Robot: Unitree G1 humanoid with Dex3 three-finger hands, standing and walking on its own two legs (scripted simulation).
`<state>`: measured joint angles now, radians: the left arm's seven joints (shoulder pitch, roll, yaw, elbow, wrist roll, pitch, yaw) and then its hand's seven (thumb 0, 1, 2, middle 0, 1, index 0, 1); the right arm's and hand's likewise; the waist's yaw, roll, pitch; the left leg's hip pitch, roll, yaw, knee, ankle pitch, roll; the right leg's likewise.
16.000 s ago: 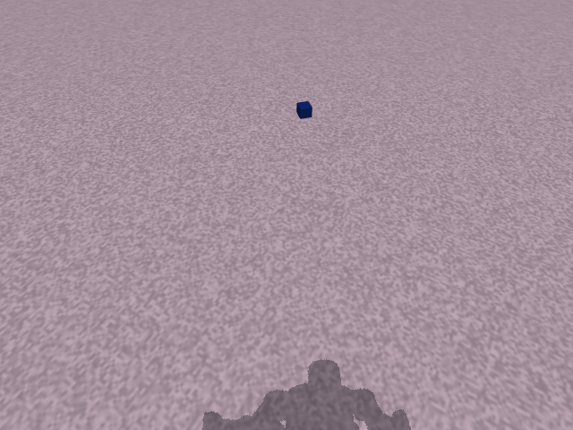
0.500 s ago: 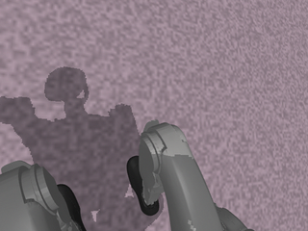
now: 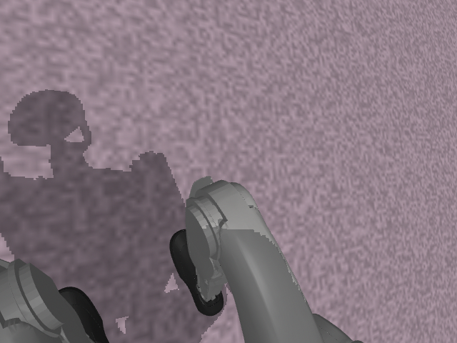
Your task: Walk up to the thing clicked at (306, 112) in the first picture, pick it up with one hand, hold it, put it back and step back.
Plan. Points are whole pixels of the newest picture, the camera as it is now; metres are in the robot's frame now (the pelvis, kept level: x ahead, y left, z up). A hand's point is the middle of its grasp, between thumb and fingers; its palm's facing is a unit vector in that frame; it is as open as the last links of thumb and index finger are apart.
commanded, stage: rest palm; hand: left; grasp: from above
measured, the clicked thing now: out of the picture +0.46 +0.35 -0.28
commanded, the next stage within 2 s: close in 0.52 s
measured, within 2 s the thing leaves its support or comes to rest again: neither
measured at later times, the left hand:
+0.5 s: hand out of the picture +0.45 +0.34 -0.25, palm faces -0.32 -0.31 -0.90, open 14.1 cm
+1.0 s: hand out of the picture +0.45 +0.34 -0.25, palm faces -0.31 -0.31 -0.90, open 13.2 cm
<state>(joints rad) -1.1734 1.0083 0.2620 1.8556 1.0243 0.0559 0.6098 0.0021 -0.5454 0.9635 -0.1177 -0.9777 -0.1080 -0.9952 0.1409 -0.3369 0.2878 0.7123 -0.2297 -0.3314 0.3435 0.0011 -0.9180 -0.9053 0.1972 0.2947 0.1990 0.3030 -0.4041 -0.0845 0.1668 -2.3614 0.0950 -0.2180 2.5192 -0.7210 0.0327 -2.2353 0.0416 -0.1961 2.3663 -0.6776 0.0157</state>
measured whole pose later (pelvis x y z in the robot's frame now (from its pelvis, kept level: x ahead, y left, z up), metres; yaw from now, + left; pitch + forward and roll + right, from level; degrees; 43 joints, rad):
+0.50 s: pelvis +0.00 +0.00 +0.00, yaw -1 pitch +29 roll -14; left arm -1.22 1.06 0.25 1.86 1.02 0.07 0.66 0.00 -0.53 0.94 -0.11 -1.03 -0.11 -1.03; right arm 0.12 -0.38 0.32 0.67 -0.24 -0.37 0.36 0.00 -0.93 -0.91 0.20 0.29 0.20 0.30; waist -0.43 -0.13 0.23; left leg -2.35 0.10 -0.25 2.53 -0.73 0.03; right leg -2.21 0.05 -0.22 2.35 -0.67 0.02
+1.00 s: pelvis -0.01 +0.00 +0.01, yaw -2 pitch +28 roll -16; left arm -1.23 1.10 0.20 1.85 1.01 0.05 0.65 0.00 -0.37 0.84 -0.21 -0.96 -0.22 -0.96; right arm 0.12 -0.37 0.35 0.66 -0.24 -0.36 0.34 0.00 -0.92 -0.90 0.20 0.29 0.20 0.30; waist -0.43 -0.16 0.24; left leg -2.34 0.09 -0.27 2.51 -0.72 0.03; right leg -2.19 0.06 -0.23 2.32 -0.66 0.02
